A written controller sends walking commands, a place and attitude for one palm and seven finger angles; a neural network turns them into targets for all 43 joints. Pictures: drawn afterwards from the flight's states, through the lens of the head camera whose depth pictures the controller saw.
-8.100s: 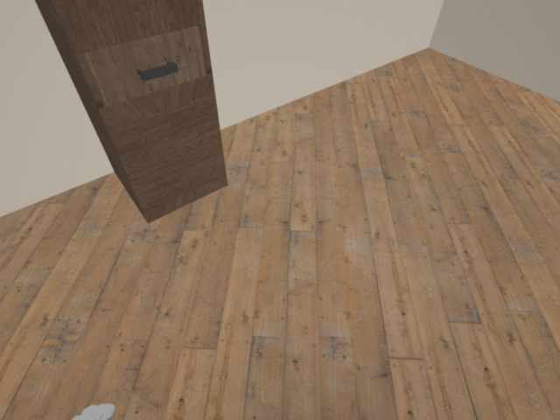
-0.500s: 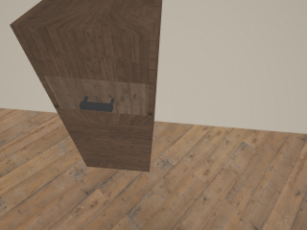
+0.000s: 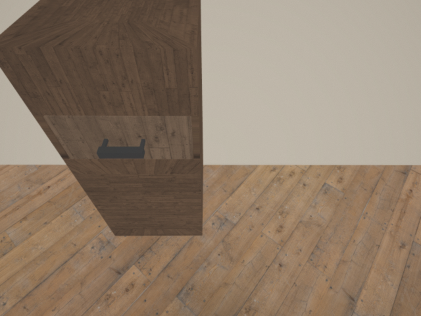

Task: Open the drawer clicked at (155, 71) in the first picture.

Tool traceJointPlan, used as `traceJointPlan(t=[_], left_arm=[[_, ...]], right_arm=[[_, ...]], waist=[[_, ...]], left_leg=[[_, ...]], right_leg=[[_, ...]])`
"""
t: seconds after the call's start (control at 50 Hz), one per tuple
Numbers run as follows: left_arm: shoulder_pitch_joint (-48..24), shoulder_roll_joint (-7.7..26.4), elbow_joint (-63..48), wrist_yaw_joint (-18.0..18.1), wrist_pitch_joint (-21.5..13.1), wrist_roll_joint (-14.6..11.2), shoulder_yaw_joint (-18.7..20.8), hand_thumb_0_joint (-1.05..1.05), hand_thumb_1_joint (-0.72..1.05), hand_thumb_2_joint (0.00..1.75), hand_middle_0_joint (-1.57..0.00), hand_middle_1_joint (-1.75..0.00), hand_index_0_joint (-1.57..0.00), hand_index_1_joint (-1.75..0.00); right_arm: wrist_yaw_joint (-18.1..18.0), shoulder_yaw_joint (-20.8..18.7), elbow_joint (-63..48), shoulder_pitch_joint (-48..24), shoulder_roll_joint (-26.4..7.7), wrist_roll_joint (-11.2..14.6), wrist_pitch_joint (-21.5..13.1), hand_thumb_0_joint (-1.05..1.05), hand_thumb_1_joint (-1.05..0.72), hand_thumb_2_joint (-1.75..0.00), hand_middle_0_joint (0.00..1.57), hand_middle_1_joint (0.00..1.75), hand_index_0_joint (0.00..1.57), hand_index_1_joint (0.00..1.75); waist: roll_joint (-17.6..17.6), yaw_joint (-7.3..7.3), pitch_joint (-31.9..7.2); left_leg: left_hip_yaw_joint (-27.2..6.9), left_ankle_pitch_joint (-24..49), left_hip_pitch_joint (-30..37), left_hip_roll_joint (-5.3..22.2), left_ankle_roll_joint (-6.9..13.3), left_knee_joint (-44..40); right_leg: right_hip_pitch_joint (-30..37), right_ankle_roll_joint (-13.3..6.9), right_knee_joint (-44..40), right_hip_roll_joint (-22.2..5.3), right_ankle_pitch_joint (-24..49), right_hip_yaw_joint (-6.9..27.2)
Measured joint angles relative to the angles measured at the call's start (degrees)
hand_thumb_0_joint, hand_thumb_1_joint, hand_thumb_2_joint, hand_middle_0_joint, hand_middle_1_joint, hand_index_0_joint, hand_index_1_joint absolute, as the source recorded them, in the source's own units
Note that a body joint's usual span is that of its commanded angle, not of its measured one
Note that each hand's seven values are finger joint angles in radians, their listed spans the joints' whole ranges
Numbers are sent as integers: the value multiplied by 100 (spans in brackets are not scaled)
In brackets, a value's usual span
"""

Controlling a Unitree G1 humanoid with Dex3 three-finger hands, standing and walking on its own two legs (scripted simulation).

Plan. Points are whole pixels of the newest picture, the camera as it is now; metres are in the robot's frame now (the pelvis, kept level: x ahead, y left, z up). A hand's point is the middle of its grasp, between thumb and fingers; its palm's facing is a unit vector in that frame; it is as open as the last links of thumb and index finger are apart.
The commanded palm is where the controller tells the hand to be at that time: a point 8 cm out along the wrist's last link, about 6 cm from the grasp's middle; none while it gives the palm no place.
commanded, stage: look again from close up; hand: left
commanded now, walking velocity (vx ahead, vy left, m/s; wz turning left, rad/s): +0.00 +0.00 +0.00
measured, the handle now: (122, 147) +0.55 +0.28 -0.07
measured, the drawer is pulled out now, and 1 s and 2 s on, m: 0.00 0.00 0.00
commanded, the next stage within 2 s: shuffle to correct the standing spot in 0.34 s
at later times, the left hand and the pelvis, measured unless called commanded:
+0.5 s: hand out of the picture +0.00 +0.16 -0.17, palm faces +0.01 -0.98 -0.20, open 7.3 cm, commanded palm none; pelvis +0.00 -0.01 +0.00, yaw -1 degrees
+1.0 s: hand out of the picture +0.05 +0.19 -0.17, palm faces +0.04 -0.97 -0.25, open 7.4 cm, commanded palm none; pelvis +0.03 +0.00 +0.00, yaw +0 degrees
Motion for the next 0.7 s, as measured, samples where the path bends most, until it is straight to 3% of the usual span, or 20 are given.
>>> traceJointPlan(t=[0.32, 0.52, 0.7], left_arm=[[63, -73, -9, -52, 107, 1, -2, 0, 91, 90, -20, -30, -20, -29], [228, -169, 115, -63, 88, 27, 21, 0, 91, 90, -20, -30, -20, -29], [421, -220, 10, -84, 58, 80, 185, 0, 91, 90, -20, -30, -20, -29]], right_arm=[[-3, 148, 161, 207, 287, -3, -33, 1, -91, -90, 20, 30, 20, 30], [-37, 84, 242, 88, 186, 13, -58, 1, -91, -90, 20, 30, 20, 30], [-7, -28, 141, 128, 0, -6, 80, 1, -91, -90, 20, 30, 20, 30]], waist=[[104, 56, -66], [16, 111, -67], [7, 204, -139]], left_leg=[[122, 142, 162, -140, 53, -262], [94, 128, 202, -60, -43, -292], [33, -253, -66, -2, -30, 321]], right_leg=[[-32, 49, 88, -127, -11, 128], [-11, -42, 105, -48, -66, 95], [-48, -48, 411, -60, -368, -77]])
